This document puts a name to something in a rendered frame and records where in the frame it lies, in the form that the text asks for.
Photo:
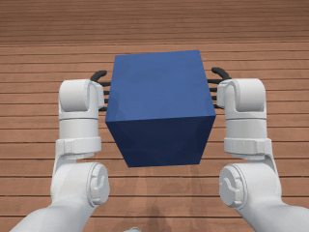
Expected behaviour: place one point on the robot right forearm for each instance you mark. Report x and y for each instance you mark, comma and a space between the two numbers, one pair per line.
245, 104

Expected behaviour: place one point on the robot left hand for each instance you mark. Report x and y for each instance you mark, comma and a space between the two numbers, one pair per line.
95, 78

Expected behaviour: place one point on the right robot upper arm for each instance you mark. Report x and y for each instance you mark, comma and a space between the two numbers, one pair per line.
254, 191

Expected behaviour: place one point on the robot right hand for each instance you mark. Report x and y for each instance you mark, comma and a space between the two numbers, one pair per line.
224, 75

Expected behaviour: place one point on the robot left forearm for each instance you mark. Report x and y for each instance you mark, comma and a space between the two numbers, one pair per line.
78, 103

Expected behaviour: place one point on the left robot upper arm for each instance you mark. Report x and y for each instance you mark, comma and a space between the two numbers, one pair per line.
77, 189

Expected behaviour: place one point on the carton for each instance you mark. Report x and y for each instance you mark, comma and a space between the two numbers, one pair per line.
160, 111

